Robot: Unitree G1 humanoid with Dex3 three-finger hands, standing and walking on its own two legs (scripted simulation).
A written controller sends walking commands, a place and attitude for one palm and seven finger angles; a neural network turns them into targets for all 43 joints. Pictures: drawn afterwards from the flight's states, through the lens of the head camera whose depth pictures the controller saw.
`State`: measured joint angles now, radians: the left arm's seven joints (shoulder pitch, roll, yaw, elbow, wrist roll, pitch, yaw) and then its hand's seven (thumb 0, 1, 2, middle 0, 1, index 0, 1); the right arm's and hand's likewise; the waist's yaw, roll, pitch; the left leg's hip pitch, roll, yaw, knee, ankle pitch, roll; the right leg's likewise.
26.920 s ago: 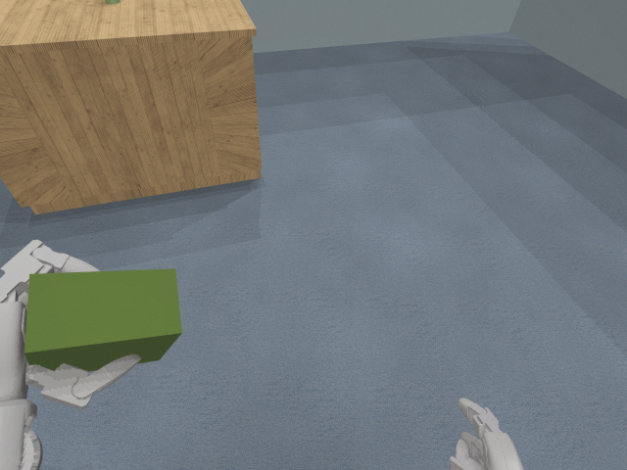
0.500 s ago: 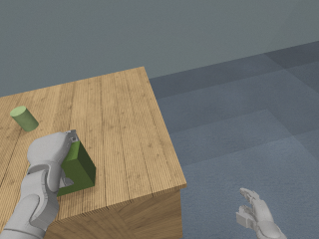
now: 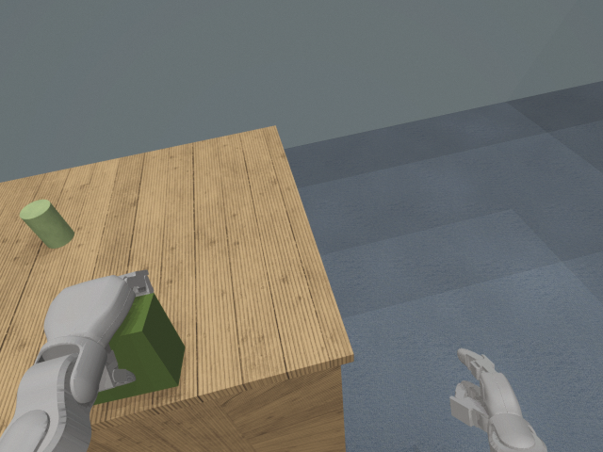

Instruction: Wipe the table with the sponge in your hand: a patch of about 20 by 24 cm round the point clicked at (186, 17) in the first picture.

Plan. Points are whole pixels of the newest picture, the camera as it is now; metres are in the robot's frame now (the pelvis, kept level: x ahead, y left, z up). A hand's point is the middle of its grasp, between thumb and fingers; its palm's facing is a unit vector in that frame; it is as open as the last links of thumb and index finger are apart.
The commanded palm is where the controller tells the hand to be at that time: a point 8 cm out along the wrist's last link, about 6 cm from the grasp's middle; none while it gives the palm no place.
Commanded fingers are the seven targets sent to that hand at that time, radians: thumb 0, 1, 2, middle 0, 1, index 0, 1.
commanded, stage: move the sponge above the wiping area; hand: left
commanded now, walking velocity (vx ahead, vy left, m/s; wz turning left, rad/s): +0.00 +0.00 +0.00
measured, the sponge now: (129, 358) +0.21 +0.27 +0.03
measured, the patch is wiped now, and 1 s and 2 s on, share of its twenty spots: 0.00 0.00 0.00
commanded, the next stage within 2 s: lower the sponge onto the table in 1.60 s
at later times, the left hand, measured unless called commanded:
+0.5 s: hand (132, 326) +0.23 +0.25 +0.08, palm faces -0.08 -0.10 -0.99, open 10.4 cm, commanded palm +0.21 +0.28 +0.18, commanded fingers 0.00 0.10 1.30 -1.20 -1.60 -1.20 -1.60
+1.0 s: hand (130, 307) +0.25 +0.25 +0.10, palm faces +0.06 -0.04 -1.00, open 10.4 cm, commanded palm +0.22 +0.28 +0.18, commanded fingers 0.00 0.10 1.30 -1.20 -1.60 -1.20 -1.60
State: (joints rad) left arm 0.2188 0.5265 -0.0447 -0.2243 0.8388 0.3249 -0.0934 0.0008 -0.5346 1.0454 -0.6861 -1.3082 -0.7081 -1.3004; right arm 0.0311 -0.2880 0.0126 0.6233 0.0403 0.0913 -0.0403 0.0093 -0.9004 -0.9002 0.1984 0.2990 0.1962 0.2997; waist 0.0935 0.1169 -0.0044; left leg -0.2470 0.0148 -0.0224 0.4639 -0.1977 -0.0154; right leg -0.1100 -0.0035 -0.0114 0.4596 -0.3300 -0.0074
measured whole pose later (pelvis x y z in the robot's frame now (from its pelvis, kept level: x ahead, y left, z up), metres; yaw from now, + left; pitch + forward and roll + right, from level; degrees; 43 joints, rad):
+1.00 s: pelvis -0.01 +0.00 +0.00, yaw -1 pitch -3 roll +0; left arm 0.05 0.53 -0.12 -0.14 0.91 0.20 0.04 0.00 -0.54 1.05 -0.70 -1.30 -0.72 -1.30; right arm 0.02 -0.25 0.02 0.67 0.03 0.07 -0.06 0.01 -0.90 -0.90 0.20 0.30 0.20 0.30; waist 0.13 0.10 0.02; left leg -0.22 0.03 -0.02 0.45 -0.17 -0.02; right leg -0.08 0.01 -0.01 0.43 -0.29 -0.01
